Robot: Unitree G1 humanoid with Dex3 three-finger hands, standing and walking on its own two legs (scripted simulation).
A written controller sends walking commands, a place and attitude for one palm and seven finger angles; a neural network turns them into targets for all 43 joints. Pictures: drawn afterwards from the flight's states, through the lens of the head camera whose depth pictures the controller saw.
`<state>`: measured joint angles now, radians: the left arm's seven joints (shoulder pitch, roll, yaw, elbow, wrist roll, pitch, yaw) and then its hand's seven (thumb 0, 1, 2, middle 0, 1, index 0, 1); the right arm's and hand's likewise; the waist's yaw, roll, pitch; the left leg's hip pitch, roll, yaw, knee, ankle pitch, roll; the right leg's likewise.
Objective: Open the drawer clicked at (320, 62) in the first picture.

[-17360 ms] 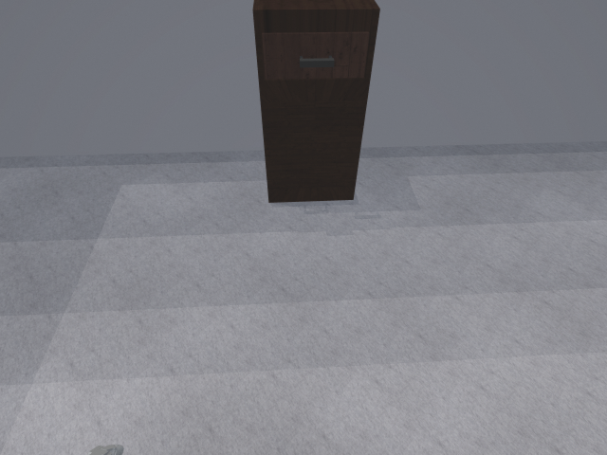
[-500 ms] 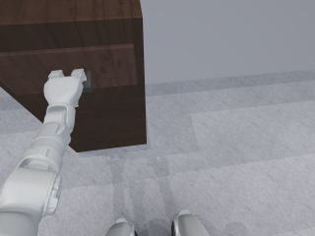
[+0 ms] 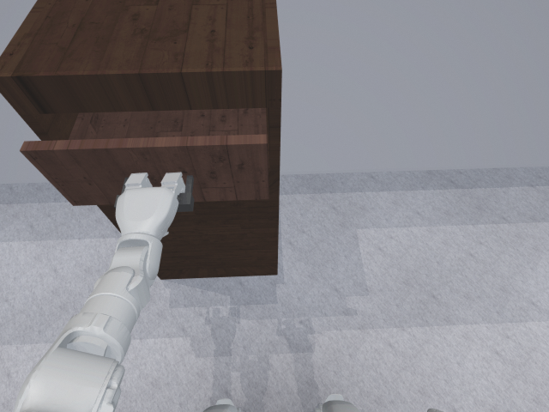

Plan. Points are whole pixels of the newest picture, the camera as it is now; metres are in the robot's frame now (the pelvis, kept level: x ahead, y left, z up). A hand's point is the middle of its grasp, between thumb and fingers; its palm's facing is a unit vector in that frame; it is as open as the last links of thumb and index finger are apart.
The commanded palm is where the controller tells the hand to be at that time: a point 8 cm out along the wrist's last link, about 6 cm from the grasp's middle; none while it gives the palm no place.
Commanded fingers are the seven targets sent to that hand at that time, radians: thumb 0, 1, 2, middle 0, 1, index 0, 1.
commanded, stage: pull the drawer open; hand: left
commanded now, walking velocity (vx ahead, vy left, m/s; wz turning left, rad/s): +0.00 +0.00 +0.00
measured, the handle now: (157, 192) +0.46 +0.21 -0.01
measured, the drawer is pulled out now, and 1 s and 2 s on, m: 0.08 0.20 0.30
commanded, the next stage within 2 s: none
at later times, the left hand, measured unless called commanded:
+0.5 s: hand (155, 258) +0.35 +0.20 -0.03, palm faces -0.05 -0.04 -1.00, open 5.6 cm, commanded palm +0.32 +0.19 +0.02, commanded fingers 0.00 0.90 0.90 -0.40 -1.35 -0.40 -1.35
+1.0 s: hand (150, 299) +0.29 +0.19 -0.03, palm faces -0.03 -0.06 -1.00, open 5.6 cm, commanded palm +0.26 +0.19 +0.02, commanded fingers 0.00 0.90 0.90 -0.40 -1.35 -0.40 -1.35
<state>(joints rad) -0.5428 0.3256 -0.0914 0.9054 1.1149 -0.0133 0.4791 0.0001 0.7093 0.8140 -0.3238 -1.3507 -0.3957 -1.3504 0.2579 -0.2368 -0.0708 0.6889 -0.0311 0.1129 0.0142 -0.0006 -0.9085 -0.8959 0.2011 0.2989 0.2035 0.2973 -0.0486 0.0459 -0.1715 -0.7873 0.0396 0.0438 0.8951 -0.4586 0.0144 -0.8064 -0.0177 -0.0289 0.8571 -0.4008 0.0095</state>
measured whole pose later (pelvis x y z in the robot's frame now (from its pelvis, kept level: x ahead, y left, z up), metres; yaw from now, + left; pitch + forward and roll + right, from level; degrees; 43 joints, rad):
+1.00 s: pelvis -0.01 -0.01 +0.01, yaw +0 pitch +14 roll +0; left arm -0.04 0.27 -0.15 0.44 1.12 0.06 0.50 0.02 0.70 0.83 -0.31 -1.35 -0.41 -1.35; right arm 0.17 -0.23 -0.05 0.64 -0.03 0.07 -0.01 0.00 -0.91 -0.90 0.20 0.30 0.20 0.30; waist 0.01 0.04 -0.15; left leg -0.65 0.04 0.05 0.86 -0.45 0.00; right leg -0.69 -0.02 -0.03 0.86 -0.41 -0.01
